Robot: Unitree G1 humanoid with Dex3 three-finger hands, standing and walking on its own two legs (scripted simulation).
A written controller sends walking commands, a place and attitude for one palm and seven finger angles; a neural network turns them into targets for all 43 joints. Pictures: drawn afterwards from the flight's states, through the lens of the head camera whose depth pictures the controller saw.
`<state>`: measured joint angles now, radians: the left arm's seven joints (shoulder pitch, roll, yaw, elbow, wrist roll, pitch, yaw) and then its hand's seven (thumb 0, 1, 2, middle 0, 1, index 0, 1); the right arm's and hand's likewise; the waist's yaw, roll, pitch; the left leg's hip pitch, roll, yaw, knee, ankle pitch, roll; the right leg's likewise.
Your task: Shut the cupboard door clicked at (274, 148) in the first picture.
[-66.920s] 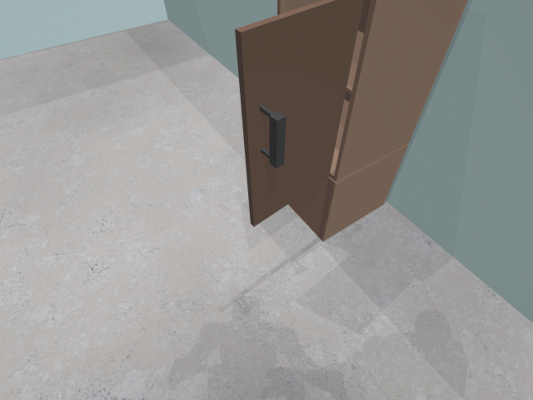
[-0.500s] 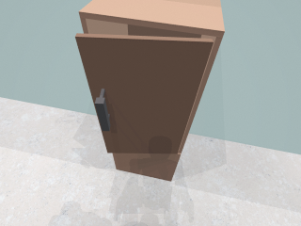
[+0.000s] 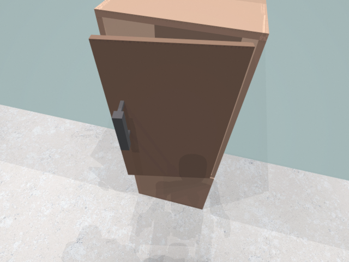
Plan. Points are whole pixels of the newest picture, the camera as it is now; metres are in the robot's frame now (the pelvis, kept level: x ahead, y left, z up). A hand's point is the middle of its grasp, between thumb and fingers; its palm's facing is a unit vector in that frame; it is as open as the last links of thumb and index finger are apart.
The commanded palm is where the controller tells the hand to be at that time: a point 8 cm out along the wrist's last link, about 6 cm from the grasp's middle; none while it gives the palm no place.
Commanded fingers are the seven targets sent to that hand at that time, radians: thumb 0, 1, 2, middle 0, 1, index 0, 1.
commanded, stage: come to a stop and stand still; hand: left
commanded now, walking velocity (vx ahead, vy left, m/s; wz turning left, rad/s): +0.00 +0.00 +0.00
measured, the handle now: (123, 125) +0.45 +0.18 +0.01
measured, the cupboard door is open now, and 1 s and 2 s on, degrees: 12 12 12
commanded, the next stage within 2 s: look again from close up in 0.56 s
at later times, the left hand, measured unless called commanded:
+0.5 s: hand out of the picture -0.08 +0.20 -0.17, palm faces +0.09 -0.98 -0.20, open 7.4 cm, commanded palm none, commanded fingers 0.00 0.90 0.90 -0.20 -0.30 -0.20 -0.30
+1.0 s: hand out of the picture -0.05 +0.17 -0.17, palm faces +0.09 -0.98 -0.16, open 7.4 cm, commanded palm none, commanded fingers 0.00 0.90 0.90 -0.20 -0.30 -0.20 -0.30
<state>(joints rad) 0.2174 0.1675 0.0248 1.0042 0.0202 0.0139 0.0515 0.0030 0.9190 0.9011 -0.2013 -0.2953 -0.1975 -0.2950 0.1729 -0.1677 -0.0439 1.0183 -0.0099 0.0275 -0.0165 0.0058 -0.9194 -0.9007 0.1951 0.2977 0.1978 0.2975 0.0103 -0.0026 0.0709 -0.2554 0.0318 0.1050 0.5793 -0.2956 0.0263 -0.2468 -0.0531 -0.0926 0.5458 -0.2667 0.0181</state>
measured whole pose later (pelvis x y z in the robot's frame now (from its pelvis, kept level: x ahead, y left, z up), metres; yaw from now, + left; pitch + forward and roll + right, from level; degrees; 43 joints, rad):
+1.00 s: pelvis -0.03 +0.02 +0.01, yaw +4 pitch -1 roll +0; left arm 0.35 0.13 -0.01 1.08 0.02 -0.02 0.03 0.00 0.91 0.90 -0.20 -0.30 -0.20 -0.29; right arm 0.30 -0.14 -0.01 1.09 -0.01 0.00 -0.01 0.01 -0.91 -0.90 0.20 0.30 0.20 0.30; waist -0.01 -0.01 -0.01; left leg -0.26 -0.04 0.07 0.45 -0.18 0.06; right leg -0.25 -0.02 0.03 0.46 -0.19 0.03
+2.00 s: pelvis -0.01 -0.02 -0.09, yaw +6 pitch +15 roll -2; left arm 0.52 0.25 0.17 -0.14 -0.33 -0.32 -0.39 0.02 0.90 0.90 -0.74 -0.88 -0.74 -0.88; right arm 0.23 -0.17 0.01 0.52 0.03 -0.17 -0.05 0.01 -0.90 -0.90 0.20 0.30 0.20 0.30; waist 0.03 0.05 -0.16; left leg -0.94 0.01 -0.03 1.21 -0.53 0.01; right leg -0.88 0.03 -0.07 1.17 -0.55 -0.03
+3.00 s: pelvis +0.01 +0.00 -0.06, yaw +6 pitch +10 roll -3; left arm 0.38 0.28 0.17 -0.07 -0.30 -0.27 -0.31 0.02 0.90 0.90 -1.30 -1.50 -1.29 -1.49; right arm 0.30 -0.26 0.02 0.47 0.03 -0.17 -0.04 0.01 -0.90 -0.90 0.20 0.30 0.20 0.30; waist -0.01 0.04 -0.13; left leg -0.73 0.00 -0.01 1.03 -0.49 0.04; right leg -0.66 0.02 -0.05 0.97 -0.49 0.00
